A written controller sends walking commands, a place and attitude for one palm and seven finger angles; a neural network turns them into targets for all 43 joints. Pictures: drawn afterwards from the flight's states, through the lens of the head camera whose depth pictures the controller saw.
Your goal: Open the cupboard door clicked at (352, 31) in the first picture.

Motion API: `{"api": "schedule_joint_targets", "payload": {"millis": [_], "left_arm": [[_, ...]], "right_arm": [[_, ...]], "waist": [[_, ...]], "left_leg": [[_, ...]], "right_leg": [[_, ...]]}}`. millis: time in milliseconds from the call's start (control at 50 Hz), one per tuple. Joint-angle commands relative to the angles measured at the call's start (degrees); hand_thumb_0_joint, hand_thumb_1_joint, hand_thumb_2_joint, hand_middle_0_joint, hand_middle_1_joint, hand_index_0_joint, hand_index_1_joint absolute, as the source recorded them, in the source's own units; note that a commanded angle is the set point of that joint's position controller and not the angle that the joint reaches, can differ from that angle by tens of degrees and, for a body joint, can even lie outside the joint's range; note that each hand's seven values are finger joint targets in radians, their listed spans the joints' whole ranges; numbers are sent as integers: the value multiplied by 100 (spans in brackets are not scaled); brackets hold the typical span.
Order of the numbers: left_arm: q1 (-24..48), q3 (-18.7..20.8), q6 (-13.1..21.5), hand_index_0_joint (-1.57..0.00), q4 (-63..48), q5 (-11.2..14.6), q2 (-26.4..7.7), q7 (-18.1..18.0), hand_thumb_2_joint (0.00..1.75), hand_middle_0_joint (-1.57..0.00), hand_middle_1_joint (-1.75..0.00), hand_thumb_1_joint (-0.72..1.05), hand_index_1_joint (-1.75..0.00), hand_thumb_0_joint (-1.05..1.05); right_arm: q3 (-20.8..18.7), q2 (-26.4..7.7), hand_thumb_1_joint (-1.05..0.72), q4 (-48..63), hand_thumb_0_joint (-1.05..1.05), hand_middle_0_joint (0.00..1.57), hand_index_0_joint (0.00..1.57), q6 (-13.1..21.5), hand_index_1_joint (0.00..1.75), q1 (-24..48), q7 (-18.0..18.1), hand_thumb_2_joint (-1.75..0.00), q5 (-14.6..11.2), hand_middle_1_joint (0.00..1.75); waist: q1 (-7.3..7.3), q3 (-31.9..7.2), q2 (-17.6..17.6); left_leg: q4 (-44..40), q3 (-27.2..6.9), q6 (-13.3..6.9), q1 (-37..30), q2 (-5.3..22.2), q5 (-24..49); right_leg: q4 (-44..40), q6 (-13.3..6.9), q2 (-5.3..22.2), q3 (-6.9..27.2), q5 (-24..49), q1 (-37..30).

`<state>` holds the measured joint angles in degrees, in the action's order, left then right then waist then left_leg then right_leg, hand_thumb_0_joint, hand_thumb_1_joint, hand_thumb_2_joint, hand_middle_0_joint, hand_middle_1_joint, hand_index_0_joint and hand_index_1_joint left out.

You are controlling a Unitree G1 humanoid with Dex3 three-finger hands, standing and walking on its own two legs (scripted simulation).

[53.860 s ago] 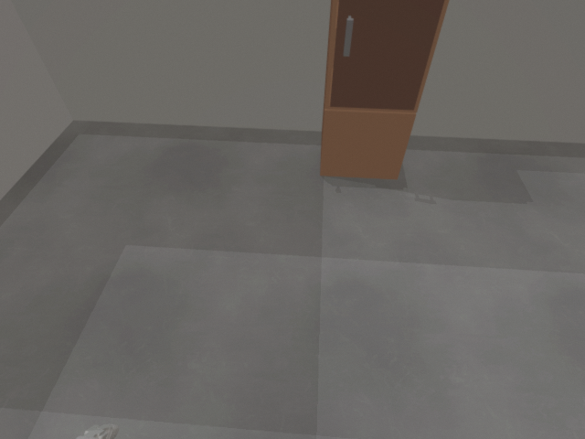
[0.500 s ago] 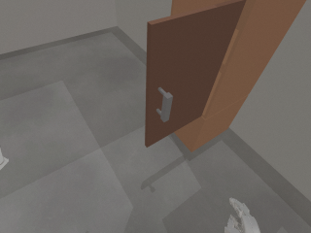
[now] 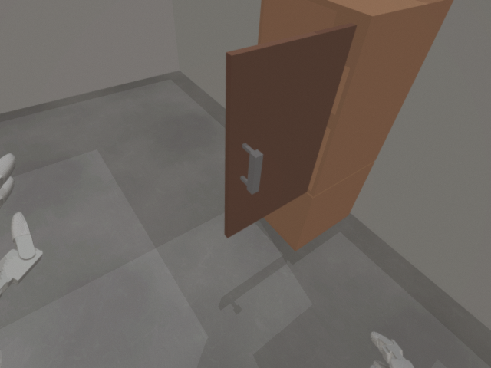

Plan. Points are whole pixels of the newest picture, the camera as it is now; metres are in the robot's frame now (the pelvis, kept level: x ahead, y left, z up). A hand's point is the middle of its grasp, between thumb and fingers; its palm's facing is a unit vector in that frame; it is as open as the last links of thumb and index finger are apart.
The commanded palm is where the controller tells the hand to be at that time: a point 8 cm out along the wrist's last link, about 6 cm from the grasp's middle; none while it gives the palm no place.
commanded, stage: stop stepping back and stand still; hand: left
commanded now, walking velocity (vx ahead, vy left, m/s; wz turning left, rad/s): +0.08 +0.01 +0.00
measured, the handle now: (249, 168) +0.59 +0.03 -0.03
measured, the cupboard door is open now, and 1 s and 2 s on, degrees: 91 91 91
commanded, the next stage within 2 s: let the arm hang, fingers relaxed in 0.08 s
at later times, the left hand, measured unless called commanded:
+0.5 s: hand out of the picture +0.08 +0.18 -0.16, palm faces +0.07 -0.98 -0.17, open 6.9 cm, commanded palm none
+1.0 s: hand out of the picture +0.01 +0.21 -0.16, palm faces +0.03 -0.97 -0.24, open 7.3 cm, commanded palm none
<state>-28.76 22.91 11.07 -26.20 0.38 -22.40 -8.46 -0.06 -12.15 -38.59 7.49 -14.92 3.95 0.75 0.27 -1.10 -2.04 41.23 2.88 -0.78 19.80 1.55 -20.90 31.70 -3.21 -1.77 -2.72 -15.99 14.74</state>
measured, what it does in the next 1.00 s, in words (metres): stands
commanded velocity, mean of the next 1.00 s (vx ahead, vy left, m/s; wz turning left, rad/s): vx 0.00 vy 0.00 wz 0.00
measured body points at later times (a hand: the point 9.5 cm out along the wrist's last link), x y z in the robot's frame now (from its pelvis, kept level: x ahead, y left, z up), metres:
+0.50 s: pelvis +0.01 +0.00 +0.00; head +0.02 +0.01 +0.45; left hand +0.07 +0.23 -0.15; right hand +0.07 -0.24 -0.14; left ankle +0.03 +0.12 -0.73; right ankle +0.01 -0.09 -0.73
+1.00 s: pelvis +0.01 +0.01 +0.01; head +0.01 +0.01 +0.46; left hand +0.01 +0.26 -0.14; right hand +0.02 -0.21 -0.15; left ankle +0.03 +0.12 -0.73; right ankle +0.01 -0.09 -0.73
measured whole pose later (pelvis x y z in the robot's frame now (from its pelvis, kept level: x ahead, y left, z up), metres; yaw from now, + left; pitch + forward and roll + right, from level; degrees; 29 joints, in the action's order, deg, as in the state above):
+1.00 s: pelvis +0.01 +0.01 +0.01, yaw +1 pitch -2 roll +0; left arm -14.2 0.5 0.0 65.6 -0.8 -10.8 -1.1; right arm -0.4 -10.1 -65.6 -0.7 -13.3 1.1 1.2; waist -0.5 2.4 1.4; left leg 22.1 2.5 -1.0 10.5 0.1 -9.7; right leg 21.9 -1.5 -0.5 -3.0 -11.7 8.4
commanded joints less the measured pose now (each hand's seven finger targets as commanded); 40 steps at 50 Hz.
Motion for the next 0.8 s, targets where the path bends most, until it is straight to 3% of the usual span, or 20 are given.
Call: {"api": "schedule_joint_targets", "payload": {"millis": [0,20,40,60,100,140,160,180,200,240,280,320,340,360,420,480,500,520,580,780], "left_arm": [[400,841,495,-20,-1447,85,-1219,-165,90,-20,-30,90,-30,0],[391,848,530,-20,-1567,82,-1207,-170,90,-20,-30,90,-30,0],[281,900,553,-20,-1451,95,-1201,-152,90,-20,-30,90,-30,0],[313,937,523,-20,-1353,34,-1226,-144,90,-20,-30,90,-30,0],[393,908,534,-20,-1220,-12,-1199,-140,90,-20,-30,90,-30,0],[253,874,533,-20,-1126,-3,-1182,-121,90,-20,-30,90,-30,0],[292,-1601,-588,-20,3303,-361,180,741,90,-20,-30,90,-30,0],[180,-1599,-1029,-20,3599,-293,350,838,90,-20,-30,90,-30,0],[455,-1704,-1099,-20,3720,-289,484,830,90,-20,-30,90,-30,0],[933,-1703,-1076,-20,4243,-282,263,809,90,-20,-30,90,-30,0],[1261,-1699,-1069,-20,4933,-262,48,788,90,-20,-30,90,-30,0],[1565,-1785,-1090,-20,5660,-223,-52,755,90,-20,-30,90,-30,0],[1597,-1849,-1106,-20,5989,-183,11,753,90,-20,-30,90,-30,0],[1575,-1903,-1110,-20,6353,-163,68,741,90,-20,-30,90,-30,0],[1391,-2025,-1073,-20,7340,-122,186,723,90,-20,-30,90,-30,0],[1254,-1978,-1017,-20,7899,-118,398,711,90,-20,-30,90,-30,0],[1250,-2009,-1011,-20,8044,-103,362,714,90,-20,-30,90,-30,0],[1286,-2017,-994,-20,8157,-106,336,710,90,-20,-30,90,-30,0],[1296,-2080,-989,-20,8502,-91,373,713,90,-20,-30,90,-30,0],[1208,-2145,-1013,-20,8994,-82,359,680,90,-20,-30,90,-30,0]], "right_arm": [[-186,-682,-90,1032,0,20,20,438,30,658,180,-90,25,30],[-218,-764,-90,1127,0,20,20,466,30,681,212,-90,1,30],[-206,-732,-90,1090,0,20,20,471,30,682,191,-90,-28,30],[-168,-657,-90,1042,0,20,20,475,30,708,192,-90,18,30],[-157,-639,-90,1051,0,20,20,527,30,678,179,-90,16,30],[-171,-683,-90,1068,0,20,20,565,30,677,166,-90,-11,30],[-541,-1432,-90,-303,0,20,20,420,30,679,-328,-90,-62,30],[-509,-879,-90,-316,0,20,20,51,30,209,-338,-90,-85,30],[-425,-721,-90,-339,0,20,20,-83,30,9,-328,-90,-13,30],[-354,-791,-90,-377,0,20,20,-309,30,-43,-345,-90,52,30],[-332,-861,-90,-461,0,20,20,-499,30,143,-355,-90,106,30],[-294,-921,-90,-664,0,20,20,-605,30,283,-372,-90,135,30],[-232,-882,-90,-813,0,20,20,-629,30,362,-372,-90,151,30],[-178,-865,-90,-960,0,20,20,-636,30,460,-356,-90,155,30],[-81,-703,-90,-1380,0,20,20,-666,30,461,-299,-90,77,30],[-90,-514,-90,-1736,0,20,20,-685,30,263,-251,-90,93,30],[-85,-486,-90,-1828,0,20,20,-698,30,210,-250,-90,79,30],[-112,-535,-90,-1887,0,20,20,-712,30,155,-238,-90,57,30],[-126,-536,-90,-2161,0,20,20,-734,30,-16,-229,-90,45,30],[-130,-545,-90,-2489,0,20,20,-756,30,-156,-216,-90,42,30]], "waist": [[-80,46,1019],[-44,-32,1483],[-7,-133,1515],[-62,102,1593],[-31,271,1072],[-31,62,667],[-276,-103,272],[-219,-629,-49],[-230,-720,-524],[-200,-484,-1312],[-148,-155,-1516],[-174,20,-538],[-112,149,233],[-34,162,641],[20,143,530],[-31,-105,1179],[-44,-107,1097],[-56,-19,718],[-100,145,384],[-110,464,120]], "left_leg": [[-1913,-763,-302,-876,449,-9],[-2215,-1513,-468,-862,913,81],[-2597,-1923,-566,-554,1205,-572],[-2851,-1973,-651,-249,1280,-783],[-2571,-1630,-644,-123,1241,121],[-1850,-821,-350,-178,708,1151],[-585,-494,-184,119,422,2261],[-410,-303,-5,-304,375,2119],[-314,-380,5,-200,278,1625],[-254,-373,-49,39,115,1302],[-379,-342,-74,29,15,1175],[-976,-527,-98,-413,150,2059],[-1297,-704,-133,-464,301,2445],[-1527,-858,-200,-421,440,2580],[-1808,-802,-159,-502,437,2030],[-1874,-639,-102,-768,350,1562],[-1916,-628,-96,-809,355,1485],[-1895,-631,-96,-862,374,1496],[-2033,-612,-103,-963,381,1344],[-2281,-631,-135,-993,393,1071]], "right_leg": [[-434,-21,659,1014,-803,711],[157,166,320,640,-361,674],[474,303,121,348,-623,443],[778,328,137,240,-676,385],[319,337,233,191,-443,99],[-468,269,324,493,700,-344],[112,101,946,564,2537,-27],[-18,-53,1159,955,2776,-29],[-179,-143,1198,910,2235,-11],[-374,-255,1227,862,1993,-144],[-547,-298,1228,878,2116,-183],[-392,-152,1046,733,1967,-42],[-298,5,838,639,1639,-14],[-322,100,701,598,1304,-161],[-824,99,679,707,921,-488],[-1144,34,751,738,890,-625],[-1210,14,755,722,844,-630],[-1314,20,744,692,862,-577],[-1516,11,763,667,575,-427],[-1635,12,743,640,71,-211]]}}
